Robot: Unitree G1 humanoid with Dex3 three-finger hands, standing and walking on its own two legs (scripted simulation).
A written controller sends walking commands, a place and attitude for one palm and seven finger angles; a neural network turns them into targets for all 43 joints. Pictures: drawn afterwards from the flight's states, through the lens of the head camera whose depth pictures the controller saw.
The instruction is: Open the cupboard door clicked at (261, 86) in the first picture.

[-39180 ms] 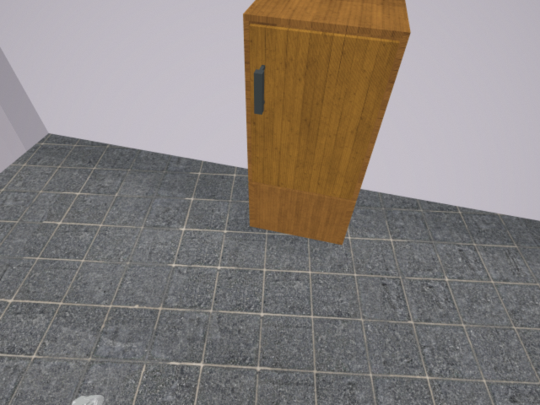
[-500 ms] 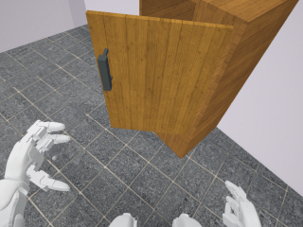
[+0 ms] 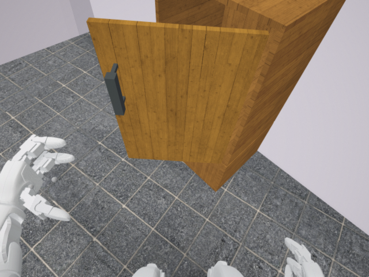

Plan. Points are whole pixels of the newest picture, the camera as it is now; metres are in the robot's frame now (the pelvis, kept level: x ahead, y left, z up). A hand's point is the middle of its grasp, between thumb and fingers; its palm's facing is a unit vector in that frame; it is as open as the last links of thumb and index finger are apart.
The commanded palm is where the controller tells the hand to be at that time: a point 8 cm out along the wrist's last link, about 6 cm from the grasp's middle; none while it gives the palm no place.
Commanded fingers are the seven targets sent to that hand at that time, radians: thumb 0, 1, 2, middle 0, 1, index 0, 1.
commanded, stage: raise the hand with hooked fingers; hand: left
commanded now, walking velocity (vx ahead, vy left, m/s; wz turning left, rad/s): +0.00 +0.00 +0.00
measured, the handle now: (117, 89) +0.57 +0.21 +0.04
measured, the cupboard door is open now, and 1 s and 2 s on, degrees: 43 43 43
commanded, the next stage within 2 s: move the hooked fingers beside the handle in 0.26 s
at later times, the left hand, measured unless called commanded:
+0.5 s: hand (58, 178) +0.29 +0.27 +0.06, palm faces +0.04 -1.00 -0.04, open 14.0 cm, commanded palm +0.27 +0.31 +0.06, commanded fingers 0.00 -0.50 0.30 -0.30 -1.20 -0.30 -1.20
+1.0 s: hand (72, 144) +0.37 +0.27 +0.05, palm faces +0.00 -1.00 -0.02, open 14.0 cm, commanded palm +0.35 +0.32 +0.05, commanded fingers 0.00 -0.50 0.30 -0.30 -1.20 -0.30 -1.20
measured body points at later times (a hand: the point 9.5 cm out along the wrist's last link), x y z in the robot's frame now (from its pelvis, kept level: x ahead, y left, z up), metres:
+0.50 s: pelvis +0.00 -0.01 +0.00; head +0.06 +0.00 +0.44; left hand +0.28 +0.32 +0.06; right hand +0.15 -0.26 -0.08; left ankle -0.01 +0.09 -0.68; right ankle +0.04 -0.12 -0.68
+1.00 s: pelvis -0.01 -0.01 -0.01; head +0.09 +0.01 +0.43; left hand +0.37 +0.32 +0.06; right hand +0.09 -0.28 -0.10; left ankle -0.01 +0.09 -0.68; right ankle +0.04 -0.12 -0.68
